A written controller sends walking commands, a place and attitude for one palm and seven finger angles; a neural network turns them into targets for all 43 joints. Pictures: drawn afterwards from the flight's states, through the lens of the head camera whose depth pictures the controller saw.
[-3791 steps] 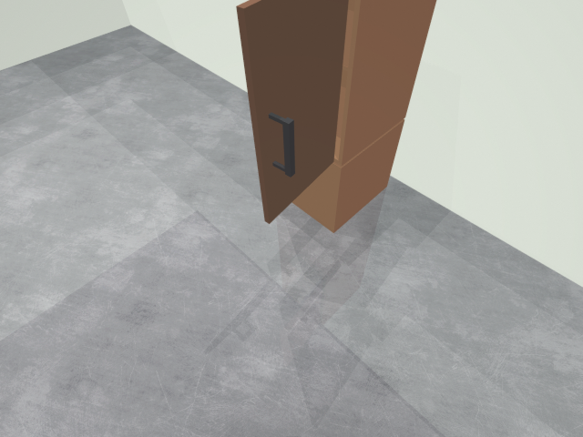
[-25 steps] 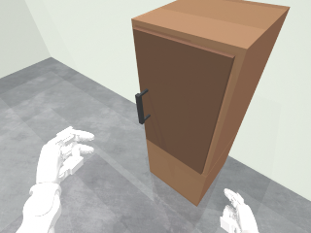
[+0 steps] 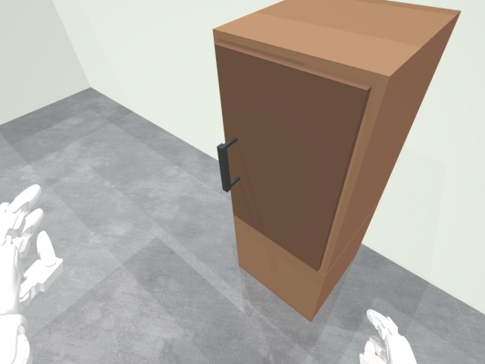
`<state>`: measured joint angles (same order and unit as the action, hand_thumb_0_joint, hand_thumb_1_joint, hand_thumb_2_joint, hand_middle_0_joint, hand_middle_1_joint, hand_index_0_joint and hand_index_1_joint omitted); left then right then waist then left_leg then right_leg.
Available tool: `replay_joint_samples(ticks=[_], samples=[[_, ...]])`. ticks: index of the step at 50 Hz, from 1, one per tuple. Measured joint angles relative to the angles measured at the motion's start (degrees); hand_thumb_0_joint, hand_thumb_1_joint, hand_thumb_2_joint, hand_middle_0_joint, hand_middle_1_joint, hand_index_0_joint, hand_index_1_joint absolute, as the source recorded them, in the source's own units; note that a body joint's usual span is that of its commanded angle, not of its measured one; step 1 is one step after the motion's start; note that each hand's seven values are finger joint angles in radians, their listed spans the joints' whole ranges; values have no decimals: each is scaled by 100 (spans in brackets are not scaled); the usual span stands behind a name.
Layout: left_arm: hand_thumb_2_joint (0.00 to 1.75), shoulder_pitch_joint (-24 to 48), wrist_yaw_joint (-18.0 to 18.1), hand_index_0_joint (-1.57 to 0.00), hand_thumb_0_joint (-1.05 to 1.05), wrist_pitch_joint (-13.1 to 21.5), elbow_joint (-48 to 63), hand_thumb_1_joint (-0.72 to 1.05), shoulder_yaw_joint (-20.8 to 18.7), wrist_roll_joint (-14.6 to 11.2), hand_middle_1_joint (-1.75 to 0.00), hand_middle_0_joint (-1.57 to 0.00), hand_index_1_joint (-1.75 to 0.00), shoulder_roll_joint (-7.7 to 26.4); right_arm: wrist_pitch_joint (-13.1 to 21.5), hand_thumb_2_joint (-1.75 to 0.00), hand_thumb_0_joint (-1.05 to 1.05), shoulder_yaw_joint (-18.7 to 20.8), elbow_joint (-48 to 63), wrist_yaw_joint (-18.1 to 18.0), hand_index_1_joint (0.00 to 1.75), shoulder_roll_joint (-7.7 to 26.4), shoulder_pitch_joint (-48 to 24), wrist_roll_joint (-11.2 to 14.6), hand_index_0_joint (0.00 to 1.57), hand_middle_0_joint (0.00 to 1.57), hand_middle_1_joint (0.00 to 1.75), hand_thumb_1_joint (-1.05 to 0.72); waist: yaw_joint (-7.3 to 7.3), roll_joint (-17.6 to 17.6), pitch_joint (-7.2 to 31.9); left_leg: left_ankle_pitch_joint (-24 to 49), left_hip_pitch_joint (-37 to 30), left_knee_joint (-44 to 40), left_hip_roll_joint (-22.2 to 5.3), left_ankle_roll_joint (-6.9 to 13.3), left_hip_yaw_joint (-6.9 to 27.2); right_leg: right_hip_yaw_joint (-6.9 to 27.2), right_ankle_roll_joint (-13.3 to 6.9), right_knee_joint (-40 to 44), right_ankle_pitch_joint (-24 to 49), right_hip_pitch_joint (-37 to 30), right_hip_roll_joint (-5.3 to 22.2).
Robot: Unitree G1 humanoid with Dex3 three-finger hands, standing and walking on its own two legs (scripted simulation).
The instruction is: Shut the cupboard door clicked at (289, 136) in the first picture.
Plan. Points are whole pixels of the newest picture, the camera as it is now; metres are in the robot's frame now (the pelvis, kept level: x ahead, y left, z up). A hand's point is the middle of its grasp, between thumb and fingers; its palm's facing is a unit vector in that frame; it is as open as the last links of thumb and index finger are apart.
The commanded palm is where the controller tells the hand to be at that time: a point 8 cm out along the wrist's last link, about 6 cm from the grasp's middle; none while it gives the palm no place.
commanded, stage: draw the hand back to the body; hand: left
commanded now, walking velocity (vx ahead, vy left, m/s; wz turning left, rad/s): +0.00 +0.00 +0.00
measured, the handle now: (229, 165) +0.63 +0.12 -0.07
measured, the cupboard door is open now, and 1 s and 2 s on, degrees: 0 0 0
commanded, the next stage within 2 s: step back with the hand held close in 0.14 s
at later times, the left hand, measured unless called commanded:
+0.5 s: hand (63, 266) +0.19 +0.26 +0.14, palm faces +0.40 -0.78 -0.47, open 7.4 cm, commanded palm +0.13 +0.30 +0.17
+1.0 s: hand (4, 327) +0.11 +0.28 +0.14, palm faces +0.48 -0.75 -0.45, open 7.4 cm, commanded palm +0.04 +0.31 +0.17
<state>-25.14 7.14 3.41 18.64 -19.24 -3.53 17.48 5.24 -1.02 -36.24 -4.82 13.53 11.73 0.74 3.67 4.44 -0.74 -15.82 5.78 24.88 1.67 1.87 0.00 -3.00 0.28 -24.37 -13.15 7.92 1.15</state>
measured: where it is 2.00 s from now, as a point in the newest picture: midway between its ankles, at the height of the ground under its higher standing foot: outside the picture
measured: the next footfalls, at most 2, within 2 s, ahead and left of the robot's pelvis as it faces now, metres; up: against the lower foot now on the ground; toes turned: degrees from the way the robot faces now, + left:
right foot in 1.64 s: -0.32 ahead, -0.12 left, +0.00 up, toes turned -2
left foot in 1.86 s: -0.17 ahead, +0.07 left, +0.00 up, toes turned +0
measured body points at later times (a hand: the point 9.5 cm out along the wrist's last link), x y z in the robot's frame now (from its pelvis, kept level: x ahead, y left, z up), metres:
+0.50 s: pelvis -0.01 +0.00 -0.01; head +0.00 -0.02 +0.44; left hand +0.16 +0.30 +0.17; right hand +0.16 -0.25 -0.10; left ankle -0.02 +0.10 -0.74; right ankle +0.00 -0.12 -0.74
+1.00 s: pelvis -0.08 +0.01 -0.02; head -0.08 +0.02 +0.43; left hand +0.08 +0.32 +0.17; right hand +0.08 -0.24 -0.09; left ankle -0.02 +0.10 -0.74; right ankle +0.00 -0.12 -0.74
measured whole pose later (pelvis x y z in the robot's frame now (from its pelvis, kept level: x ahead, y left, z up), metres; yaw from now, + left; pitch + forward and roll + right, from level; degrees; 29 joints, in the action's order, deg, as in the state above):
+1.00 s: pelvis -0.08 +0.01 -0.02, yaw +3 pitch -1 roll -2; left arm -28.9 8.8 11.5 26.2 -24.6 -0.3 22.8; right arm 2.1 -0.7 -31.7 -5.8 13.2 14.6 0.5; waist -1.4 -0.3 0.2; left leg -15.3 23.7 39.1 1.2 3.4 0.5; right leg -1.1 1.2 -34.4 -11.2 22.8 -0.8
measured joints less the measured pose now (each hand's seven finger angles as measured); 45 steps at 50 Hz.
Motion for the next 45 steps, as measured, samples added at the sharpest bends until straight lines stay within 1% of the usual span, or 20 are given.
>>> replay_joint_samples(ticks=[5, 9, 14, 16, 19, 23, 25, 28, 32, 34, 38, 45], samples=[[89, -125, -11, -22, 2, 47, 213, 89, 85, 27, -32, -22, -31, 93, 118, -90, 1, -13, -48, -43, 30, -62, 64, -16, 20, 20, 29, -91, -60, -71, 94, -35, -49, 17, -54, -42, -6, 5, -41, -4, -22, -47, -55], [89, -105, -9, -22, 2, 154, 321, 89, -39, 29, -31, -21, -31, 218, 179, -90, 1, -11, -51, -44, 30, -78, 55, -11, 20, 20, 29, -91, -83, -39, 125, -65, -106, 35, -89, -71, -15, 12, -64, -9, -37, -102, -89], [89, -15, -36, -22, 2, 222, 168, 89, -172, -13, -31, -21, -30, 214, 156, -90, 1, -1, -19, -16, 30, -79, -28, 5, 20, 20, 29, -91, -95, 32, 52, -24, -102, -8, -106, -88, -38, 34, -82, -1, -7, -72, -107], [89, 41, -65, -22, 2, 312, 33, 89, -246, 10, -31, -21, -30, 227, 86, -90, 1, -6, 77, 18, 30, -50, -25, 28, 20, 20, 29, -91, -151, 79, 49, -23, 59, 72, -121, -89, 18, -24, -87, 18, 19, 19, -120], [89, -78, -48, -21, 2, 440, 14, 89, -329, 11, -31, -21, -30, 238, -48, -90, 1, 29, 136, 78, 30, 12, -70, 7, 20, 20, 29, -91, -266, 126, 90, -74, 436, 307, -149, -86, 95, -105, -101, -8, 53, 277, -146], [89, -428, -30, -21, 2, 514, 328, 89, -244, 4, -31, -21, -30, 247, -232, -90, 1, 144, 154, 72, 30, 108, -82, 14, 21, 20, 29, -91, -359, 65, 72, -140, 780, 550, -99, -58, 126, -139, -76, -224, -4, 594, -89], [89, -605, -15, -21, 2, 505, 524, 89, -213, -2, -31, -21, -30, 290, -327, -90, 1, 191, 169, 33, 30, 140, -67, 17, 21, 20, 29, -91, -371, -11, 62, -144, 852, 593, -44, -31, 95, -108, -40, -358, -50, 712, -29], [89, -752, 19, -22, 2, 480, 753, 89, -283, -21, -31, -21, -30, 451, -459, -90, 1, 232, 241, -46, 30, 151, -53, 20, 20, 20, 29, -91, -366, -122, 48, -120, 905, 617, 33, 10, 26, -38, 18, -524, -85, 844, 52], [89, -676, 78, -22, 2, 485, 834, 89, -519, -39, -31, -21, -30, 706, -566, -90, 1, 231, 365, -107, 30, 98, -105, 15, 20, 20, 29, -91, -350, -198, 47, -70, 992, 679, 67, 58, -60, 49, 64, -627, -30, 972, 88], [89, -594, 108, -22, 2, 506, 794, 89, -611, -42, -31, -21, -30, 770, -582, -90, 1, 202, 417, -109, 30, 54, -144, 18, 20, 20, 29, -91, -357, -219, 70, -37, 1056, 717, 64, 76, -96, 82, 76, -645, 28, 1039, 85], [89, -517, 131, -22, 2, 553, 664, 89, -653, -13, -31, -21, -30, 750, -572, -90, 1, 123, 492, -88, 30, -27, -167, 28, 20, 20, 29, -91, -394, -256, 149, 39, 1223, 809, 43, 102, -131, 112, 85, -657, 163, 1179, 64], [89, -577, 131, -22, 2, 673, 599, 89, -491, 181, -31, -21, -30, 510, -469, -90, 1, 37, 519, -71, 30, -31, 52, 27, 21, 20, 30, -90, -419, -341, 205, 25, 1599, 1188, -30, 148, -58, 24, 78, -771, 277, 1402, 0]])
